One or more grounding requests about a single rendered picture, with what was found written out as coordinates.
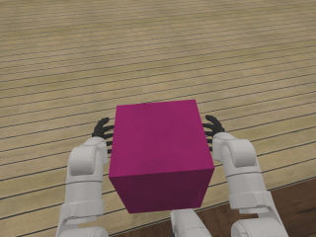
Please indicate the robot left hand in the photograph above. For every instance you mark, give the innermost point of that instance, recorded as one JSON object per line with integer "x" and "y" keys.
{"x": 99, "y": 131}

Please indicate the robot left upper arm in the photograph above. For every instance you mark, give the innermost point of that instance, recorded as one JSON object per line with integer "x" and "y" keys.
{"x": 94, "y": 231}

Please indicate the robot right hand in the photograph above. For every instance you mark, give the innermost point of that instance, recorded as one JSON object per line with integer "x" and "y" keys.
{"x": 216, "y": 127}

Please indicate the right robot forearm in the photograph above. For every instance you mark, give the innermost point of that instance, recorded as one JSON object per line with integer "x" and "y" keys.
{"x": 246, "y": 185}

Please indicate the right robot thigh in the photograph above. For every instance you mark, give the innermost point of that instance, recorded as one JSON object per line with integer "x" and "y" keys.
{"x": 186, "y": 223}

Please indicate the left robot forearm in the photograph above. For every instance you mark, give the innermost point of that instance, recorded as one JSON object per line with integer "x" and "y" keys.
{"x": 83, "y": 193}

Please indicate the robot right upper arm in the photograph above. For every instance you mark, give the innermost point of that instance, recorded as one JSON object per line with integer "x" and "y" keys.
{"x": 257, "y": 227}

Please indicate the carton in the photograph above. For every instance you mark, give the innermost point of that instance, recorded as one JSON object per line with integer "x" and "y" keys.
{"x": 160, "y": 157}

